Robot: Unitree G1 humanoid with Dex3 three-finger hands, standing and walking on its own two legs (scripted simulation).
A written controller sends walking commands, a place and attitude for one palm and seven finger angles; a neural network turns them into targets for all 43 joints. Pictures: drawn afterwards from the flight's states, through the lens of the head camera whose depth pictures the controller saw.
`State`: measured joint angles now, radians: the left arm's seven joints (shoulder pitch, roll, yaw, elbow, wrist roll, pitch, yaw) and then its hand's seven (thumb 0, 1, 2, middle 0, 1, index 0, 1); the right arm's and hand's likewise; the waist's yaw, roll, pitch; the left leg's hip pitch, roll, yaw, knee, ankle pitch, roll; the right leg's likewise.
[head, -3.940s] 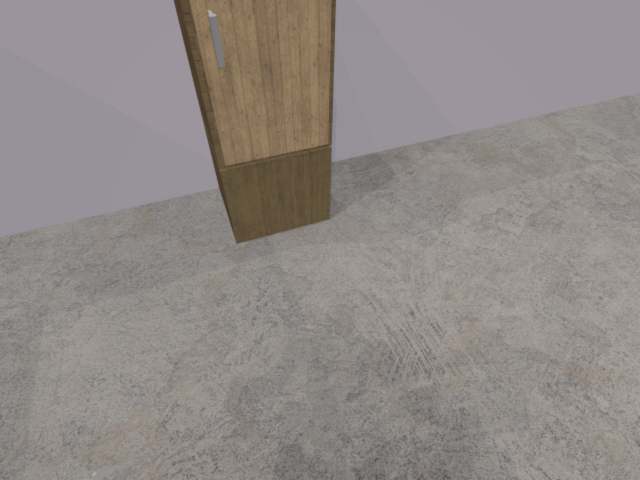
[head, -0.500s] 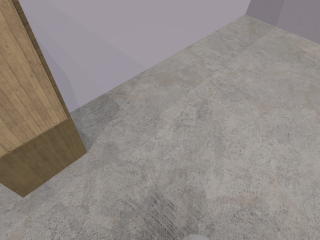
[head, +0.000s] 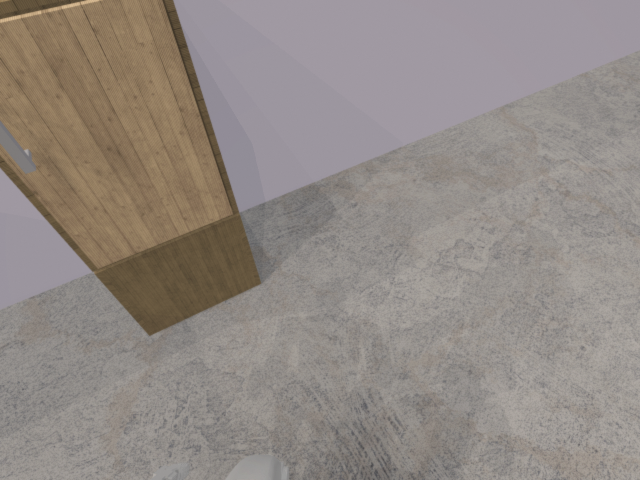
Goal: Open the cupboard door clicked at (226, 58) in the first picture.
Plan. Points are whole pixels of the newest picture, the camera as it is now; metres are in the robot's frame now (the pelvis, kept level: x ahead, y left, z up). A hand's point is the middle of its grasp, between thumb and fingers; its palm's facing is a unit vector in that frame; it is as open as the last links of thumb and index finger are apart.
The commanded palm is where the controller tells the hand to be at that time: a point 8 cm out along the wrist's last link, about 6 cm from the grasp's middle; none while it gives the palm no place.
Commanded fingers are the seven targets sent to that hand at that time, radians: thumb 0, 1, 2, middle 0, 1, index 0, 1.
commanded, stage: turn to face it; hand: left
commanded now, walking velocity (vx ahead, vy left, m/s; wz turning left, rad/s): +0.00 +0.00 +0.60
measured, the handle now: (8, 136) +0.66 +0.59 +0.08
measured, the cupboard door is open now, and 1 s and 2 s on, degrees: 0 0 0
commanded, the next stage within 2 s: take the last steps up to it in 0.80 s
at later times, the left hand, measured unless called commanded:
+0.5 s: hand out of the picture +0.00 +0.29 -0.17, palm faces +0.31 -0.91 -0.26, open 7.4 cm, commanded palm none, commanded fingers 0.00 0.90 0.90 -0.20 -0.30 -0.20 -0.30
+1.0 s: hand out of the picture -0.03 +0.21 -0.15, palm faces +0.46 -0.85 -0.25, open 7.4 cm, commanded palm none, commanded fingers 0.00 0.90 0.90 -0.20 -0.30 -0.20 -0.30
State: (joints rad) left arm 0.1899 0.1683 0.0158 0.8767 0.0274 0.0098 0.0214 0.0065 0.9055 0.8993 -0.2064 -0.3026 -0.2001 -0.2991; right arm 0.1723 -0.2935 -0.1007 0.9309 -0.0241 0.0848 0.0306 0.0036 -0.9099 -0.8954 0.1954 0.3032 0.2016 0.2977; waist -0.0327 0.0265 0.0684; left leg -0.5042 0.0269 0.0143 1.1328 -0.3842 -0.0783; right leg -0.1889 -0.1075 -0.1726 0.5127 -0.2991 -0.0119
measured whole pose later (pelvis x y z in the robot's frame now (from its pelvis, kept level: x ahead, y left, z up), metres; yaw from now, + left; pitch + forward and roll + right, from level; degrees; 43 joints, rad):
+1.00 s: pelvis +0.00 +0.01 +0.00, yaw +28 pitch -1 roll +1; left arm 0.23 0.16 0.02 0.94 0.03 0.00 0.02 0.01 0.91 0.90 -0.21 -0.30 -0.20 -0.30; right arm 0.22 -0.24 -0.08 1.01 -0.02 0.08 0.02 0.00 -0.91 -0.90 0.20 0.30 0.20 0.30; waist -0.01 0.03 0.06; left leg -0.40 0.04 -0.01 1.01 -0.40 -0.06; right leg -0.19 -0.08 -0.15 0.48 -0.27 -0.01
